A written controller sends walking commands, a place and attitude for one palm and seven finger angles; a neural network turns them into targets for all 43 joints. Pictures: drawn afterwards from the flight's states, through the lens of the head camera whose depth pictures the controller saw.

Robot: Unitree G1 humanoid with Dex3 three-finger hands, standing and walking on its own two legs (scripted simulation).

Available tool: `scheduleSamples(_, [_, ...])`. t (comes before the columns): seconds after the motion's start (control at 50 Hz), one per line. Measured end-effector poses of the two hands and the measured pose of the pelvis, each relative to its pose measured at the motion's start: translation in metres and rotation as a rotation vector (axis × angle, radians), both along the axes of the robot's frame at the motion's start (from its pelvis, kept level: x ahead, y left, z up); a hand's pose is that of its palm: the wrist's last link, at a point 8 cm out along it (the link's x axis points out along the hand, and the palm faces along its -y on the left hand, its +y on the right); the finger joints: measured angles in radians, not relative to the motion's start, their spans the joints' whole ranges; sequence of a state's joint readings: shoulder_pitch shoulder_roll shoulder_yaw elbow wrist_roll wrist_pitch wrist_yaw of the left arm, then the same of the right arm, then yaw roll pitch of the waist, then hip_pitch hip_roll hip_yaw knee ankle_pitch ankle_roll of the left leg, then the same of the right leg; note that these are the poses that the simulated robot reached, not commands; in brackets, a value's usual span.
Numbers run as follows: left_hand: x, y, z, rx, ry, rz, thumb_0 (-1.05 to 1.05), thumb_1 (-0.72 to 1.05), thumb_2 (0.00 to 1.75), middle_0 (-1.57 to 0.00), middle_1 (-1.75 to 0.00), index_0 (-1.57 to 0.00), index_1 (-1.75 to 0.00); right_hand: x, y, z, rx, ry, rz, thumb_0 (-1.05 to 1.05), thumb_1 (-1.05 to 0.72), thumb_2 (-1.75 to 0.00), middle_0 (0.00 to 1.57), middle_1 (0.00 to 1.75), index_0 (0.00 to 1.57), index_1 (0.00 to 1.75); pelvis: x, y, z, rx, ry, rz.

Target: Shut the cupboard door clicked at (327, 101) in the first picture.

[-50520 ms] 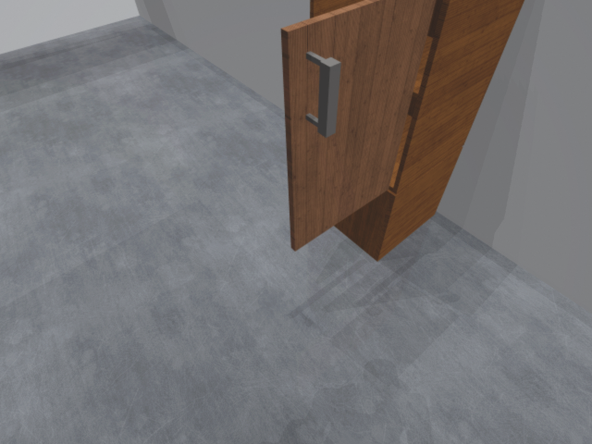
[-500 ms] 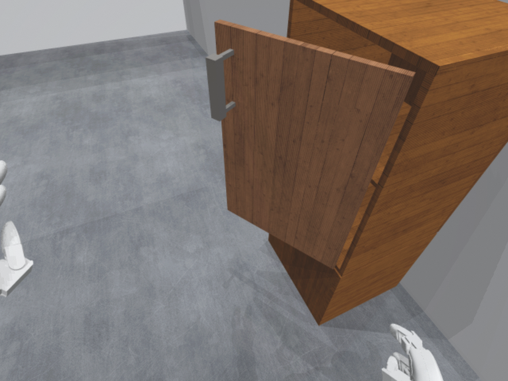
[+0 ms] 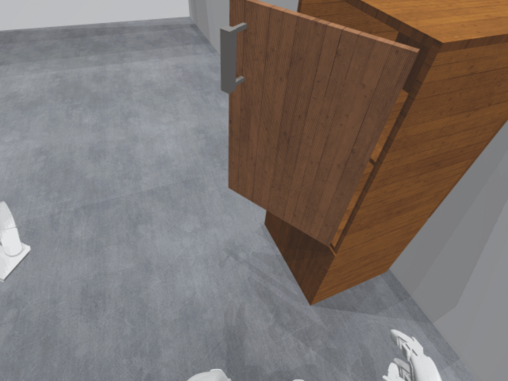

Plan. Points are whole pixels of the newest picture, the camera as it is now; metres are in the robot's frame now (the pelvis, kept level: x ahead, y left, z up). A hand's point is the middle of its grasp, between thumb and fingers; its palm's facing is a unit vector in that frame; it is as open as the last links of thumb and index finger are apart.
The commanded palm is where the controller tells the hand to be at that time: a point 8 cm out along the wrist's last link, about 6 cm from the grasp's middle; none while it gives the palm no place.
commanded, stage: step back with the hand held close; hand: left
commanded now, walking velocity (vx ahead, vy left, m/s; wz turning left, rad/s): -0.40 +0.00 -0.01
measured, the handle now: (234, 58) +0.73 +0.09 +0.17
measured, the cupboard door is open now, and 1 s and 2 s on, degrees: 31 31 31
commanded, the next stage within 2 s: stop stepping back and stand still in 0.56 s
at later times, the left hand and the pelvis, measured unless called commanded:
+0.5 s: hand out of the picture +0.09 +0.24 +0.21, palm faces +0.36 -0.81 -0.46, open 7.4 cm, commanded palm +0.05 +0.28 +0.21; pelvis -0.10 -0.02 +0.02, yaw -1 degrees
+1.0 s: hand out of the picture -0.01 +0.27 +0.23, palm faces +0.41 -0.78 -0.47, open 7.4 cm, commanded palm -0.04 +0.30 +0.21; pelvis -0.20 +0.01 +0.03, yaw -4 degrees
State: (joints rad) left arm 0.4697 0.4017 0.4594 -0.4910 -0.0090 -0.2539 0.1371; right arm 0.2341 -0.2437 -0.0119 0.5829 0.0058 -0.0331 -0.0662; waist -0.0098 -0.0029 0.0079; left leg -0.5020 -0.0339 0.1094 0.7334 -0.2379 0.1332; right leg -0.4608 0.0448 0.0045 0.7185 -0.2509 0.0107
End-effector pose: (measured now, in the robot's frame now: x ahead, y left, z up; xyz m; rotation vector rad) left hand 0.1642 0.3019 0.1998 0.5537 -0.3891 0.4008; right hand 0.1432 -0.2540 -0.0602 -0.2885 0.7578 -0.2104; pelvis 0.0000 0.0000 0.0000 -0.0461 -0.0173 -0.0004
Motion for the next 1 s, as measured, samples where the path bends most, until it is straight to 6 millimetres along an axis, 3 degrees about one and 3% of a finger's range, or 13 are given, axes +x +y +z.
scheduleSamples(0.14, [-0.021, 0.003, 0.013, 0.030, -0.034, -0.001, 0.02, 0.89, 0.90, -0.21, -0.30, -0.21, -0.31, -0.006, 0.011, 0.001, 0.022, -0.009, 0.026, 0.01, -0.90, -0.90, 0.20, 0.30, 0.21, 0.30, -0.014, -0.002, 0.003, -0.019, 0.046, 0.006])
scheduleSamples(0.22, [-0.029, -0.003, 0.014, 0.005, -0.014, -0.022, 0.02, 0.89, 0.90, -0.21, -0.30, -0.21, -0.31, -0.012, 0.018, 0.004, 0.055, -0.011, 0.053, 0.01, -0.90, -0.90, 0.20, 0.30, 0.21, 0.30, -0.033, -0.006, 0.010, -0.023, 0.096, -0.034])
scheduleSamples(0.32, [-0.039, -0.021, 0.008, -0.043, 0.031, -0.116, 0.02, 0.89, 0.90, -0.21, -0.30, -0.21, -0.31, -0.030, 0.020, 0.011, 0.071, -0.015, 0.049, 0.01, -0.90, -0.90, 0.20, 0.30, 0.21, 0.30, -0.058, -0.010, 0.016, -0.037, 0.079, -0.030])
scheduleSamples(0.42, [-0.070, -0.027, 0.015, -0.012, 0.060, -0.155, 0.02, 0.89, 0.90, -0.21, -0.30, -0.21, -0.31, -0.053, 0.013, 0.026, 0.058, -0.072, 0.023, 0.01, -0.90, -0.90, 0.20, 0.30, 0.21, 0.30, -0.081, -0.014, 0.018, -0.048, 0.056, -0.013])
scheduleSamples(0.56, [-0.129, -0.009, 0.024, -0.005, 0.011, -0.043, 0.02, 0.89, 0.90, -0.22, -0.30, -0.21, -0.31, -0.099, -0.002, 0.036, 0.001, -0.036, -0.003, 0.01, -0.90, -0.90, 0.20, 0.30, 0.21, 0.30, -0.103, -0.012, 0.025, 0.020, 0.047, -0.046])
scheduleSamples(0.62, [-0.134, 0.004, 0.013, -0.093, -0.039, 0.007, 0.02, 0.89, 0.90, -0.21, -0.30, -0.21, -0.31, -0.119, -0.003, 0.033, -0.049, 0.014, -0.001, 0.01, -0.90, -0.90, 0.20, 0.30, 0.21, 0.30, -0.112, -0.003, 0.024, 0.017, 0.061, -0.024])
scheduleSamples(0.68, [-0.128, 0.012, 0.001, -0.143, -0.049, 0.006, 0.02, 0.89, 0.90, -0.21, -0.30, -0.21, -0.31, -0.135, 0.002, 0.020, -0.072, 0.043, -0.009, 0.01, -0.90, -0.90, 0.20, 0.30, 0.21, 0.30, -0.139, 0.008, 0.015, 0.004, 0.060, 0.011])
scheduleSamples(0.76, [-0.135, 0.005, -0.008, -0.092, 0.089, -0.076, 0.02, 0.90, 0.90, -0.20, -0.30, -0.20, -0.31, -0.165, 0.020, 0.018, 0.011, 0.012, -0.039, 0.01, -0.90, -0.90, 0.20, 0.30, 0.20, 0.30, -0.170, 0.010, 0.018, 0.021, 0.049, -0.040])
scheduleSamples(0.88, [-0.182, -0.024, 0.027, 0.064, 0.097, -0.201, 0.02, 0.89, 0.90, -0.21, -0.30, -0.21, -0.31, -0.214, 0.038, 0.012, 0.108, 0.001, -0.049, 0.01, -0.90, -0.90, 0.20, 0.30, 0.21, 0.30, -0.194, 0.005, 0.020, 0.006, 0.045, -0.059])
scheduleSamples(0.94, [-0.203, -0.019, 0.043, 0.096, 0.045, -0.159, 0.02, 0.89, 0.90, -0.22, -0.30, -0.21, -0.31, -0.236, 0.036, 0.006, 0.110, 0.047, -0.056, 0.01, -0.90, -0.90, 0.20, 0.30, 0.21, 0.30, -0.200, 0.006, 0.024, 0.010, 0.029, -0.051])
scheduleSamples(1.0, [-0.215, 0.001, 0.045, 0.056, 0.013, -0.059, 0.01, 0.89, 0.90, -0.22, -0.30, -0.22, -0.31, -0.254, 0.029, 0.000, 0.091, 0.083, -0.083, 0.01, -0.90, -0.90, 0.20, 0.30, 0.21, 0.30, -0.201, 0.013, 0.026, 0.022, 0.018, -0.065])
